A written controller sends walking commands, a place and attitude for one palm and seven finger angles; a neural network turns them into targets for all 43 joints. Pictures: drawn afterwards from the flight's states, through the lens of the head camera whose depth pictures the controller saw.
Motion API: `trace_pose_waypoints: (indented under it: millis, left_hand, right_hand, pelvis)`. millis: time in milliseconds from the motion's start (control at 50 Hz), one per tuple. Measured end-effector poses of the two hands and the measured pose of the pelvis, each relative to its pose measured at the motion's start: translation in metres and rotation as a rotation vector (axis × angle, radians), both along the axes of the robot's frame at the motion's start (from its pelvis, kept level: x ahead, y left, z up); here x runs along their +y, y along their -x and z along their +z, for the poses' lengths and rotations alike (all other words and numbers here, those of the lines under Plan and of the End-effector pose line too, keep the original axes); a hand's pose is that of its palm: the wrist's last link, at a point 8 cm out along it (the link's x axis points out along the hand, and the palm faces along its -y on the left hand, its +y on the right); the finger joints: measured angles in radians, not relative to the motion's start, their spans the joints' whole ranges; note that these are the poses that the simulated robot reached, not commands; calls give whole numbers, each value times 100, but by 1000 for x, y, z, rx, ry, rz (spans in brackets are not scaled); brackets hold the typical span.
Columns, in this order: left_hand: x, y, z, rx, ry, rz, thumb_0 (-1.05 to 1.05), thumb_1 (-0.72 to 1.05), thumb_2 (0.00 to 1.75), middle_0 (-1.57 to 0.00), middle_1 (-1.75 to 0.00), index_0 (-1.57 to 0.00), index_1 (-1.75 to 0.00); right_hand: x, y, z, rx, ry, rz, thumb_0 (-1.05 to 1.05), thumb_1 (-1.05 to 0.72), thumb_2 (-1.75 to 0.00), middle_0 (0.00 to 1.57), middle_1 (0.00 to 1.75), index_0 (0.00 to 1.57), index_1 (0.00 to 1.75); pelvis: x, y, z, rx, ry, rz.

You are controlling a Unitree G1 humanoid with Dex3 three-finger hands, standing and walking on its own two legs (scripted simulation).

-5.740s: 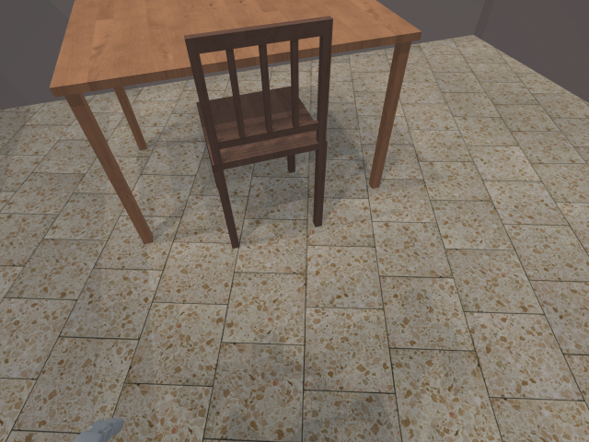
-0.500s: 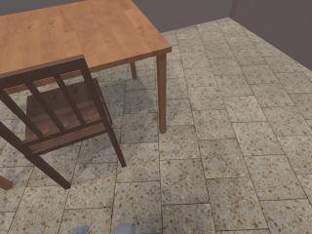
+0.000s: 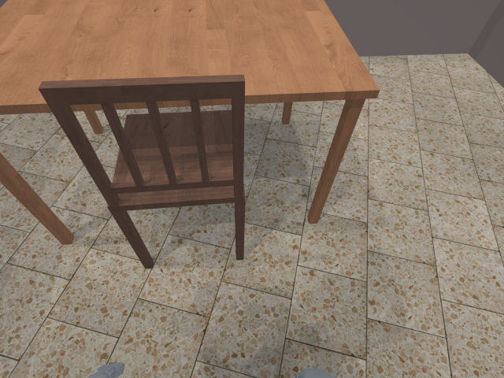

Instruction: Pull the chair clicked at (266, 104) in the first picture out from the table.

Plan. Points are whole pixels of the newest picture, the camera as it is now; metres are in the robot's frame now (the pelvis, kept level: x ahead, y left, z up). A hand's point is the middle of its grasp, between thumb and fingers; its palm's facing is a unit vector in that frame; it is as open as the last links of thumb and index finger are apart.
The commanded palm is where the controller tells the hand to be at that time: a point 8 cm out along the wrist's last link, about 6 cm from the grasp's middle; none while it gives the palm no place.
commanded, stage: turn to face it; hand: left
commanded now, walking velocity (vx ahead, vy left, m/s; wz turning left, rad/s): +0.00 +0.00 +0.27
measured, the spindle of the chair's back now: (163, 145) +0.63 +0.26 -0.08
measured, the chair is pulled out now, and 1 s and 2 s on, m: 0.00 0.00 0.00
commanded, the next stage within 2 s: take the last steps up to it in 0.16 s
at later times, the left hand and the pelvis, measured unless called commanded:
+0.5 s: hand out of the picture -0.01 +0.15 -0.15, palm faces +0.22 -0.95 -0.23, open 7.4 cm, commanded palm none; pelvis +0.01 -0.04 +0.01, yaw +10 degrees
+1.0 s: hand out of the picture +0.14 +0.19 -0.17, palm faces +0.16 -0.97 -0.19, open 7.3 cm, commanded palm none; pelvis +0.12 +0.00 +0.00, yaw +8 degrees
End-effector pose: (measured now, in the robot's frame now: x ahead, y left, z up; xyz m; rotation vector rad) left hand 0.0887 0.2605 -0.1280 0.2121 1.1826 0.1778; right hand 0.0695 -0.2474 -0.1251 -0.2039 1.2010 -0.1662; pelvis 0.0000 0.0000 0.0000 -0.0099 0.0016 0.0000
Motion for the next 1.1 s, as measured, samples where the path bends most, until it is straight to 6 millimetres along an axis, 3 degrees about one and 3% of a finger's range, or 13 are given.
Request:
trace_pose_waypoints:
  millis: [100, 180, 300, 420, 500, 600, 680, 720, 780, 960, 1040, 1100]
  left_hand:
    - [-22, -11, 8, -53, -10, 7, 1, 91, 90, -20, -30, -20, -30]
    - [-42, -6, 10, -87, -32, 17, 0, 91, 90, -20, -30, -20, -30]
    - [-60, 30, 18, -54, -25, 86, 0, 90, 90, -20, -30, -20, -30]
    - [-66, 76, 14, 11, 3, 169, 0, 90, 90, -20, -30, -20, -30]
    - [-67, 115, 6, 93, 35, 229, 0, 90, 90, -20, -30, -20, -30]
    - [-62, 164, -8, 236, 92, 302, 0, 90, 90, -20, -30, -20, -30]
    - [-53, 183, -24, 348, 137, 315, 1, 91, 90, -20, -30, -20, -30]
    - [-47, 174, -23, 371, 145, 292, 1, 91, 90, -20, -30, -20, -30]
    - [-37, 143, -20, 338, 148, 265, 1, 91, 90, -20, -30, -19, -30]
    - [-20, -1, -15, 132, 97, 189, 1, 91, 90, -20, -30, -19, -30]
    - [-21, -67, -16, 58, 53, 139, 1, 92, 90, -20, -30, -19, -30]
    - [-26, -101, -18, 1, 29, 132, 0, 92, 90, -20, -30, -19, -30]
  right_hand:
    - [-7, 7, -15, 31, -43, 5, 1, -90, -90, 20, 30, 20, 30]
    - [-22, 9, -33, 52, -77, 5, 1, -90, -90, 20, 30, 20, 30]
    - [-38, 8, -29, 97, -81, 41, 1, -91, -90, 20, 30, 20, 30]
    - [-43, 3, -21, 130, -60, 103, 1, -91, -90, 19, 29, 20, 30]
    - [-34, -12, -15, 129, -44, 148, 1, -91, -90, 19, 29, 20, 30]
    - [-4, -45, -7, 67, -28, 199, 1, -91, -90, 19, 29, 20, 30]
    - [24, -61, -8, 2, -20, 196, 1, -91, -90, 19, 29, 20, 30]
    - [33, -59, -5, -4, -25, 171, 0, -91, -90, 19, 29, 20, 30]
    - [35, -50, -3, 33, -13, 133, 0, -93, -90, 20, 30, 20, 30]
    - [37, -17, -17, 260, -58, 62, 0, -91, -90, 20, 30, 20, 30]
    - [29, -21, -33, 332, -88, 21, 1, -91, -90, 20, 30, 20, 30]
    - [21, -38, -45, 360, -99, 13, 1, -91, -90, 20, 30, 20, 30]
  pelvis:
    - [-15, -2, -3, -10, -19, 34]
    - [-32, -3, -11, -18, -30, 56]
    - [-45, -2, -1, -29, -40, 120]
    - [-46, -4, 4, -24, -36, 161]
    - [-39, -10, 6, -17, -29, 174]
    - [-19, -21, 3, -14, -12, 176]
    - [-1, -34, -6, -23, -4, 162]
    - [4, -42, -3, -27, -7, 150]
    - [11, -55, 2, -28, -9, 150]
    - [9, -106, 0, -24, -31, 147]
    - [-3, -139, -12, -25, -37, 142]
    - [-11, -158, -20, -33, -23, 146]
